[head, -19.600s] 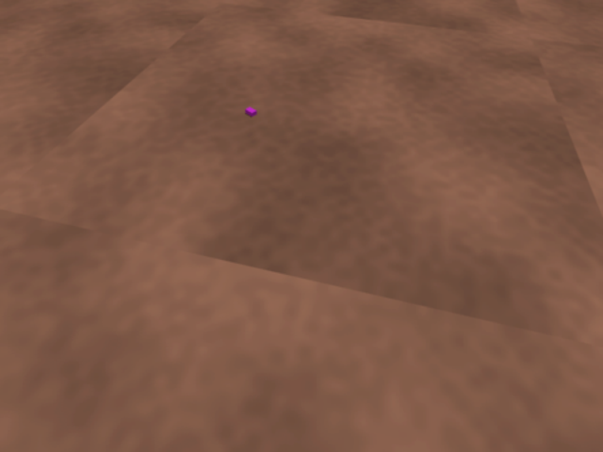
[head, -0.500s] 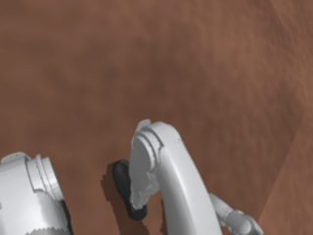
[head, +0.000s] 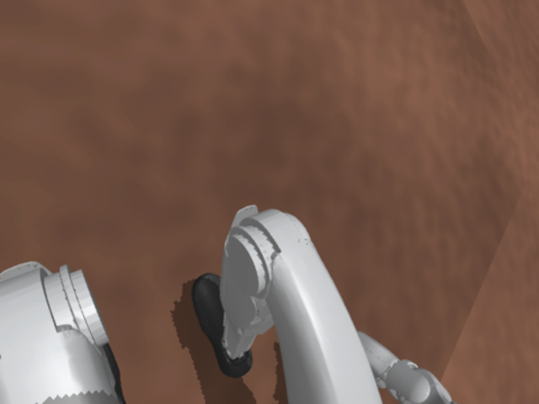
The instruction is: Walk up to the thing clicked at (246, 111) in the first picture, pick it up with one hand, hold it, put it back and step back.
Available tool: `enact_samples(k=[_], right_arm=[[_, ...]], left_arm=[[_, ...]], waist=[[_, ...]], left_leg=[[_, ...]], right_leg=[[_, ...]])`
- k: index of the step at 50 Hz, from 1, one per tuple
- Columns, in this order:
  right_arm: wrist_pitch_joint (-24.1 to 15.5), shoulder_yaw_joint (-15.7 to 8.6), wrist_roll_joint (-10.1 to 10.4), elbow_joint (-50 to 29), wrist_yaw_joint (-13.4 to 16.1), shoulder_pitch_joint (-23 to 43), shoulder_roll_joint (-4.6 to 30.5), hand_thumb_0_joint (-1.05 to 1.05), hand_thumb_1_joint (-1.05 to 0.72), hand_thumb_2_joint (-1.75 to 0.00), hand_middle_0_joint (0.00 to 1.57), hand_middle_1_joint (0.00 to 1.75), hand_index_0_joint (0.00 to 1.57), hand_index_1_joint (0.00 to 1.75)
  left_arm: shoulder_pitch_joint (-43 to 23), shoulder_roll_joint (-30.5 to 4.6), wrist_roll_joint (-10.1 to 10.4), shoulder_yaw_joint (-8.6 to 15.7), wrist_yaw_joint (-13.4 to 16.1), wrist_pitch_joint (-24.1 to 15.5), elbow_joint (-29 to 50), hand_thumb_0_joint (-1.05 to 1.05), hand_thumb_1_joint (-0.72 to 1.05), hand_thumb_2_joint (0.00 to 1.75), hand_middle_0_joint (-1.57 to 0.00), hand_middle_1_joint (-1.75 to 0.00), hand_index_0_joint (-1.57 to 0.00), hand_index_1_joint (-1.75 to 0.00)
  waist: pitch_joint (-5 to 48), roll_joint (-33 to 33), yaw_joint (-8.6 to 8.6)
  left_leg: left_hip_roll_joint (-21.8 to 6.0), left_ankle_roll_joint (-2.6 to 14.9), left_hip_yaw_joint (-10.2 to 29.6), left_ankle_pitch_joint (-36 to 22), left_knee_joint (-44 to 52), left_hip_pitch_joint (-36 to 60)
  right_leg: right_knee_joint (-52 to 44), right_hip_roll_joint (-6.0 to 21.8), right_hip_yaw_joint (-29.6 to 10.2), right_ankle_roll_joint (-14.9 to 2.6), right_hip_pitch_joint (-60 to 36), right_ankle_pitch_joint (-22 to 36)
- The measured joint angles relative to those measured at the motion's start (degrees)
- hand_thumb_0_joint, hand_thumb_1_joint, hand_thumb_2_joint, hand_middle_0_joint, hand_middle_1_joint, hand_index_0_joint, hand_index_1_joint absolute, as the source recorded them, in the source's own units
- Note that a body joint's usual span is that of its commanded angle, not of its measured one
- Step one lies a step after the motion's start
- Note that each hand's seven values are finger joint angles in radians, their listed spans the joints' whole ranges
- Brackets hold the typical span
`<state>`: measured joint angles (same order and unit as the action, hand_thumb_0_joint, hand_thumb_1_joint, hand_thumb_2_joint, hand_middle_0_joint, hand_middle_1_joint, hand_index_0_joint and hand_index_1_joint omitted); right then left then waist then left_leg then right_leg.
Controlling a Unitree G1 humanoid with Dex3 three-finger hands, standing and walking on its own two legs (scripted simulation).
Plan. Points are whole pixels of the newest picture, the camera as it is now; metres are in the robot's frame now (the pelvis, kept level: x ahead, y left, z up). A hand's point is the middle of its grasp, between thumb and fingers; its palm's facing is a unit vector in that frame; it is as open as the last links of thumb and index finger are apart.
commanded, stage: close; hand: left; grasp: from above
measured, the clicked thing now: out of the picture +0.40 +0.33 -0.29
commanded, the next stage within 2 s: settle in 1.78 s
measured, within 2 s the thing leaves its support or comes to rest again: neither
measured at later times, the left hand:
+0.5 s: hand out of the picture +0.40 +0.32 -0.26, palm faces -0.44 -0.11 -0.89, open 9.4 cm
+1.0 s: hand out of the picture +0.40 +0.32 -0.25, palm faces -0.44 -0.12 -0.89, open 7.2 cm
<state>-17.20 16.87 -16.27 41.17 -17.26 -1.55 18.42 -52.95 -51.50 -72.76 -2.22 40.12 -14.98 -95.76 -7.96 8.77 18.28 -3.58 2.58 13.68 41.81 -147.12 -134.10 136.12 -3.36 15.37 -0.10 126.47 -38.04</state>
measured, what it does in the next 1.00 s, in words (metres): stands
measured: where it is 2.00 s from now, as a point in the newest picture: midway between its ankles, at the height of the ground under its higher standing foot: (171, 372)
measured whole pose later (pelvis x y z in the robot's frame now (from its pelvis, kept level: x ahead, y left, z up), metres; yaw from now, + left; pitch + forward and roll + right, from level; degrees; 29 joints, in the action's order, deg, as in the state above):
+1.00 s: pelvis +0.00 +0.00 +0.00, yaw +0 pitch +26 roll -15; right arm -15.4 16.6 -15.9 39.3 -16.4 -2.7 18.3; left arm -52.2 -51.1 -72.8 0.3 38.3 -15.3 -93.6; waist -7.5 8.2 18.1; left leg -3.5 2.7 13.3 41.3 -146.8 -134.1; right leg 136.0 -3.4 15.0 0.1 126.6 -37.7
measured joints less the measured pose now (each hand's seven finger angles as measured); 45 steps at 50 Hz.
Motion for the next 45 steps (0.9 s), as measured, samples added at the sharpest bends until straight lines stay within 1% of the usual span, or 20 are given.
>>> enact_samples(k=[10, 17, 20, 27, 36, 42, 45], right_arm=[[0.2, 0.5, 0.1, -0.9, 0.3, 0.0, 0.0, 0.00, -0.90, -0.89, 0.20, 0.30, 0.20, 0.30], [1.0, 0.8, 0.2, -1.1, 0.6, -0.2, 0.0, 0.00, -0.90, -0.89, 0.20, 0.30, 0.20, 0.30], [1.2, 0.7, 0.1, -1.2, 0.8, -0.5, -0.1, 0.00, -0.90, -0.89, 0.20, 0.30, 0.20, 0.30], [1.3, 0.6, 0.0, -1.4, 1.0, -0.8, -0.1, 0.00, -0.90, -0.89, 0.20, 0.30, 0.20, 0.30], [1.4, 0.6, -0.1, -1.7, 1.2, -0.7, -0.1, 0.00, -0.90, -0.89, 0.20, 0.30, 0.20, 0.30], [1.5, 0.2, 0.0, -2.0, 1.3, -0.8, -0.1, 0.00, -0.90, -0.90, 0.20, 0.30, 0.20, 0.30], [1.5, 0.0, 0.2, -2.0, 1.0, -1.0, -0.1, 0.00, -0.90, -0.90, 0.20, 0.30, 0.20, 0.30]], left_arm=[[-0.7, -0.6, 0.9, 0.2, -0.7, 0.1, -0.1, 0.00, 0.09, 0.51, -0.45, -0.71, -0.52, -0.62], [-0.1, -0.9, 1.1, 1.1, -1.1, -0.3, 0.2, 0.00, 0.15, 0.45, -0.49, -0.63, -0.59, -0.56], [0.2, -0.9, 0.9, 1.4, -1.2, -0.4, 0.5, 0.00, 0.18, 0.42, -0.50, -0.58, -0.61, -0.53], [0.6, -0.8, 0.6, 1.3, -1.5, -0.7, 1.1, -0.01, 0.23, 0.35, -0.56, -0.47, -0.67, -0.44], [0.3, -0.5, 0.1, 1.0, -1.0, -0.5, 1.1, -0.01, 0.31, 0.25, -0.66, -0.30, -0.77, -0.30], [0.5, -0.1, 0.1, 1.5, -1.0, -0.2, 1.7, -0.01, 0.37, 0.18, -0.73, -0.19, -0.85, -0.21], [0.4, 0.2, 0.3, 1.6, -1.5, 0.1, 2.1, -0.01, 0.41, 0.16, -0.77, -0.14, -0.89, -0.17]], waist=[[-0.5, 0.0, 0.32], [-0.6, 0.0, 0.36], [-0.5, 0.0, 0.34], [-0.5, 0.1, 0.22], [-0.3, 0.1, 0.13], [0.0, -0.2, 0.00], [0.3, -0.4, -0.11]], left_leg=[[-0.1, -0.15, 0.2, -0.1, 0.4, 0.3], [-0.2, -0.04, 0.3, -0.1, 0.4, 0.6], [-0.2, -0.01, 0.2, -0.4, 0.4, 0.5], [-0.2, 0.18, 0.0, -0.7, 0.3, 0.4], [-0.2, 0.36, -0.3, -0.8, 0.4, 0.3], [-0.2, 0.40, -0.4, -0.7, 0.6, 0.1], [-0.1, 0.35, -0.5, -0.6, 0.6, 0.0]], right_leg=[[-0.4, -0.2, 0.1, -0.07, -0.2, 0.3], [-0.6, -0.4, 0.1, 0.08, -0.4, 0.5], [-0.7, -0.4, 0.1, 0.12, -0.4, 0.7], [-0.5, -0.3, -0.1, 0.24, -0.3, 0.9], [-0.4, -0.3, -0.3, 0.38, -0.2, 0.9], [-0.6, -0.3, -0.4, 0.43, 0.0, 0.8], [-0.5, -0.3, -0.5, 0.39, 0.2, 0.7]])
